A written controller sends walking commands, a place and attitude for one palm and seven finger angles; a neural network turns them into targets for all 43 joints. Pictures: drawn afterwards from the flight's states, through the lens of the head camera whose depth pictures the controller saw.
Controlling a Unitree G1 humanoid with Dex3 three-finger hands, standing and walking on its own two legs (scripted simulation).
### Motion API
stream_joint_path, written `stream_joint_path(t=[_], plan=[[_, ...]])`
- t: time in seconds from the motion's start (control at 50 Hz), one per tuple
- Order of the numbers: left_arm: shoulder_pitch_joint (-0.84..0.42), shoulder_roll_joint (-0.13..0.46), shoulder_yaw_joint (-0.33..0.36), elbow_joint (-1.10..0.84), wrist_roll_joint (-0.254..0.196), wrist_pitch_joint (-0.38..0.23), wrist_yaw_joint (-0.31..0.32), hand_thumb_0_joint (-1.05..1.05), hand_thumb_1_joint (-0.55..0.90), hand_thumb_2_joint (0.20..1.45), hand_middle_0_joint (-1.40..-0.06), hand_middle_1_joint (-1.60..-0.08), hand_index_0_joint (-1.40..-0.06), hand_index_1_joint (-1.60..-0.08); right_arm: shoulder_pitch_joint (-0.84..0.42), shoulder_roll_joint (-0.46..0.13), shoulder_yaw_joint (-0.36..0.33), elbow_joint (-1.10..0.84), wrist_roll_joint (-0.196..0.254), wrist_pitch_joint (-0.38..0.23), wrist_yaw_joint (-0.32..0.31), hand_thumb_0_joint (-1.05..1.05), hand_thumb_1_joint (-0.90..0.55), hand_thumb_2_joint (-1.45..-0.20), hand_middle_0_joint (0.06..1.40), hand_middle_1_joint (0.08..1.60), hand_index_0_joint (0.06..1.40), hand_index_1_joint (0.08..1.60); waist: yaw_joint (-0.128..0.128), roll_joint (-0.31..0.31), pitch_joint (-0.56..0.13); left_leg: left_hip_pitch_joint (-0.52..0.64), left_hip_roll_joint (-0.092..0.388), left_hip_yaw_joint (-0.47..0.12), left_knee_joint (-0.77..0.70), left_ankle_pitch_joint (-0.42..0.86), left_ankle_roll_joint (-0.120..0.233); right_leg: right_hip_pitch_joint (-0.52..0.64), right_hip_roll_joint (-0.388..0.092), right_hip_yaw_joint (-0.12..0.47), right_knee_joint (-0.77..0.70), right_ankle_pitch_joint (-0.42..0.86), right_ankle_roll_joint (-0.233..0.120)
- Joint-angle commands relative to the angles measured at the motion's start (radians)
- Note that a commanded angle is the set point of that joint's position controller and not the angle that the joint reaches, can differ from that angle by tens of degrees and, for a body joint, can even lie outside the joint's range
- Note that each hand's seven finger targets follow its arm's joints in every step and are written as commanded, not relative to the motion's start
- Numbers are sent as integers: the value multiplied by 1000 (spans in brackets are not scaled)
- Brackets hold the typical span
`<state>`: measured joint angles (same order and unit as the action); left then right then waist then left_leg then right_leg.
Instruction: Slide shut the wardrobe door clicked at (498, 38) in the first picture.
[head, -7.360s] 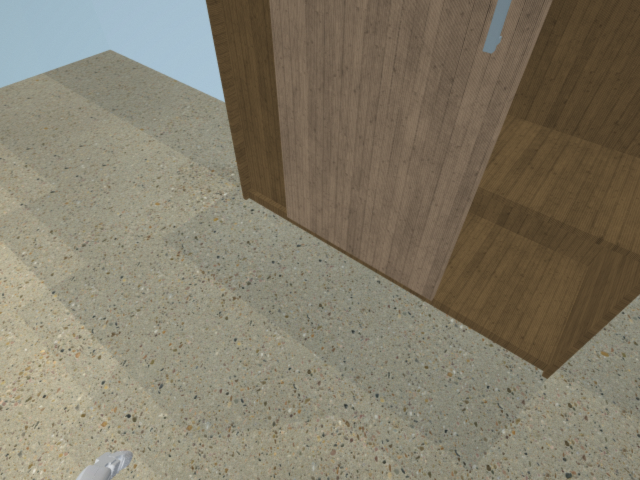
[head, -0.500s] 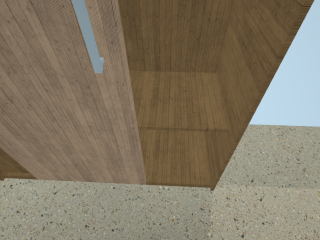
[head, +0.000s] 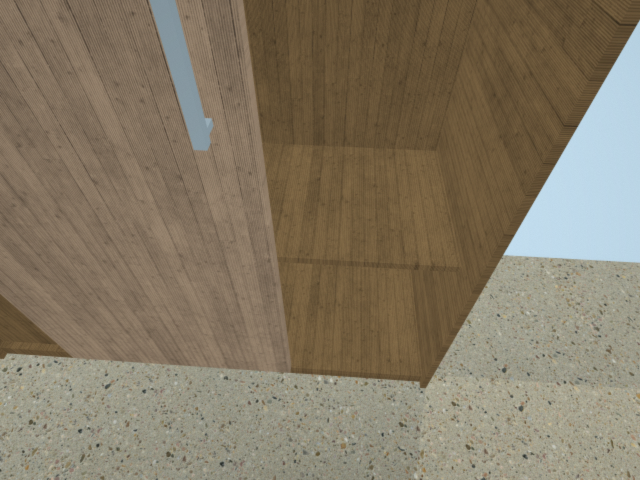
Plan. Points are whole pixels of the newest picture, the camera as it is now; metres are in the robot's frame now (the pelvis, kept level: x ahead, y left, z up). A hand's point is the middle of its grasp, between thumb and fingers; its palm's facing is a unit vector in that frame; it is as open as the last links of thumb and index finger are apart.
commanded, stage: raise the hand with hooked fingers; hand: left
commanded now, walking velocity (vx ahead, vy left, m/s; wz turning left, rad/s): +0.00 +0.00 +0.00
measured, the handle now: (185, 58) +0.51 +0.20 +0.27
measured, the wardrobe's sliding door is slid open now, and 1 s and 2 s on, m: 0.41 0.41 0.41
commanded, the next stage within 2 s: none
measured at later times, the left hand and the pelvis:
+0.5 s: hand out of the picture +0.11 +0.21 +0.00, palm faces +0.10 -1.00 -0.01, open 8.9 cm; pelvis -0.06 +0.02 -0.04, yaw +1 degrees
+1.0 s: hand (41, 383) +0.17 +0.26 +0.14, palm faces +0.11 -0.99 -0.10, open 12.0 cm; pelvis -0.06 +0.03 -0.01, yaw +1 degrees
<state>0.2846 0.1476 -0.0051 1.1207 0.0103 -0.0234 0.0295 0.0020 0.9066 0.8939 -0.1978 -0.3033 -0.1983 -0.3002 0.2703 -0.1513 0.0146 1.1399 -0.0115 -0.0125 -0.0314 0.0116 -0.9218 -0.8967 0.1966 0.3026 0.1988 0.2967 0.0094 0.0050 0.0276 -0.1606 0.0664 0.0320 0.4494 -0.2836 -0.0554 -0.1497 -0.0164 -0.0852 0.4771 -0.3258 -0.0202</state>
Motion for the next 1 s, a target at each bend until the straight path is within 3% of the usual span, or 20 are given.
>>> stream_joint_path(t=[0.0, 0.02, 0.04, 0.08, 0.1, 0.12, 0.16, 0.2, 0.24, 0.3, 0.32, 0.4, 0.42, 0.52, 0.6, 0.66, 0.74, 0.78, 0.86, 0.98], plan=[[157, 134, 31, 15, 10, -26, 47, 0, 900, 900, -200, -300, -200, -300, -62, -120, -33, -100, 9, -14, 6, 0, -900, -900, 200, 300, 200, 300, 40, -78, 89, -139, 31, 28, 200, 162, 31, -46, -176, 199, -113, 820, 39], [-632, 481, 211, -1546, -199, -216, 36, 0, 877, 890, -202, -315, -202, -315, -117, -281, -86, -397, 34, -178, -85, 0, -900, -900, 200, 300, 200, 300, -82, 153, -269, 141, -54, 52, 51, 291, 80, -20, -99, 155, -88, 794, 2], [-220, 274, 80, -1365, -110, -151, 58, 0, 853, 880, -203, -330, -203, -330, -77, -208, -32, -382, 18, -275, -107, 0, -900, -900, 200, 300, 200, 300, -10, 338, -358, 193, -57, 74, -34, 464, 99, 104, -60, 133, -2, 605, -42], [105, 3, -28, -1130, -125, -8, 90, 0, 807, 860, -207, -360, -207, -360, -36, -160, -41, -352, 43, -329, -64, 0, -900, -900, 200, 300, 200, 300, -2, 149, -246, 109, -12, -20, -9, 618, 80, 12, -17, 23, 30, 418, -14], [29, 1, -57, -1319, -150, -23, 65, 0, 783, 850, -208, -375, -208, -375, -44, -184, -45, -410, 62, -346, -66, 0, -900, -900, 200, 300, 200, 300, -9, 10, -233, 86, -13, -19, 33, 588, 87, -17, -16, -2, 47, 473, 4], [100, -19, -47, -1232, -140, -39, 47, 0, 760, 840, -210, -390, -210, -390, -71, -181, -55, -420, 52, -365, -73, 0, -900, -900, 200, 300, 200, 300, -32, -116, -141, 31, -26, -12, 67, 508, 94, -85, -8, -16, 35, 458, 12], [140, 21, 11, -1242, -145, -119, 2, 0, 713, 820, -213, -420, -213, -420, -45, -219, -83, -482, 20, -385, -45, 0, -900, -900, 200, 300, 200, 300, -42, -235, -137, -65, -57, -30, 109, 365, 93, -171, 5, -29, 53, 406, 23], [328, -23, 41, -1110, -174, -207, -84, 0, 667, 800, -217, -450, -217, -450, -91, -218, -97, -520, 12, -378, -15, 0, -900, -900, 200, 300, 200, 300, 14, -309, -87, -198, -59, -37, 146, 274, 73, -221, 9, -34, 111, 350, 26], [452, 5, 114, -1069, -218, -314, -208, 0, 620, 780, -220, -480, -220, -480, -129, -220, -103, -564, 17, -355, 26, 0, -900, -900, 200, 300, 200, 300, 72, -209, -89, -275, -71, -18, 191, 252, 48, -216, 1, -24, 188, 380, 6], [380, 159, 281, -1140, -262, -432, -356, 0, 550, 750, -225, -525, -225, -525, -177, -238, -111, -663, 20, -323, 37, 0, -900, -900, 200, 300, 200, 300, 91, -60, -163, -339, -84, 21, 264, 145, 45, -245, -17, 17, 258, 294, -24], [365, 193, 304, -1176, -256, -407, -354, 0, 527, 740, -227, -540, -227, -540, -188, -236, -106, -688, 23, -300, 39, 0, -900, -900, 200, 300, 200, 300, 108, 29, -156, -352, -91, 26, 261, 103, 47, -251, -17, 30, 255, 227, -28], [66, 157, 231, -1468, -274, -350, -272, 0, 433, 700, -233, -600, -233, -600, -199, -206, -78, -800, 42, -271, 10, 0, -900, -900, 200, 300, 200, 300, 36, 36, -213, -318, -83, 7, 250, -66, 70, -308, 1, 43, 209, -31, -2], [-49, 172, 230, -1541, -279, -357, -245, 0, 410, 690, -235, -615, -235, -615, -176, -206, -72, -792, 38, -272, -1, 0, -900, -900, 200, 300, 200, 300, 4, 7, -211, -313, -73, -16, 259, -95, 74, -338, 10, 53, 197, -77, 5], [-240, 148, 99, -1617, -244, -416, -229, 0, 293, 640, -243, -690, -243, -690, -116, -209, -26, -707, 39, -330, -39, 0, -900, -900, 200, 300, 200, 300, -67, 101, -181, -208, -50, -67, 239, -138, 82, -369, 20, 47, 159, -110, 4], [-266, 237, 138, -1456, -247, -320, -311, 0, 200, 600, -250, -750, -250, -750, -133, -227, -3, -670, 51, -369, -68, 0, -900, -900, 200, 300, 200, 300, -55, 72, -119, -222, -53, -85, 186, -195, 83, -310, 13, 53, 92, -157, 4], [-194, 299, 253, -1270, -269, -164, -351, 0, 130, 570, -255, -795, -255, -795, -173, -226, 11, -674, 60, -363, -79, 0, -900, -900, 200, 300, 200, 300, 9, 14, -57, -271, -56, -82, 132, -220, 80, -261, 4, 56, 45, -208, 6], [-164, 327, 382, -1318, -356, -27, -337, 0, 37, 530, -262, -855, -262, -855, -227, -207, 26, -710, 62, -359, -72, 0, -900, -900, 200, 300, 200, 300, 79, -6, -137, -240, -67, -68, 99, -124, 74, -146, -4, 47, 24, -145, 7], [-182, 356, 445, -1397, -377, -23, -308, 0, -10, 510, -265, -885, -265, -885, -220, -202, 25, -708, 58, -372, -63, 0, -900, -900, 200, 300, 200, 300, 84, -3, -176, -197, -62, -63, 86, -61, 70, -108, 3, 33, 23, -83, 4], [-264, 358, 432, -1516, -353, -81, -279, 0, -103, 470, -272, -945, -272, -945, -170, -215, 20, -684, 47, -416, -42, 0, -900, -900, 200, 300, 200, 300, 55, 64, -179, -109, -57, -54, 58, 17, 68, -106, 16, 20, 6, 18, 3], [-401, 377, 395, -1412, -348, -42, -363, 0, -243, 410, -282, -1035, -282, -1035, -154, -251, 13, -626, 61, -446, -74, 0, -900, -900, 200, 300, 200, 300, 29, 63, -102, -44, -60, -49, 21, 8, 80, -108, 18, 26, -54, 46, 10]])
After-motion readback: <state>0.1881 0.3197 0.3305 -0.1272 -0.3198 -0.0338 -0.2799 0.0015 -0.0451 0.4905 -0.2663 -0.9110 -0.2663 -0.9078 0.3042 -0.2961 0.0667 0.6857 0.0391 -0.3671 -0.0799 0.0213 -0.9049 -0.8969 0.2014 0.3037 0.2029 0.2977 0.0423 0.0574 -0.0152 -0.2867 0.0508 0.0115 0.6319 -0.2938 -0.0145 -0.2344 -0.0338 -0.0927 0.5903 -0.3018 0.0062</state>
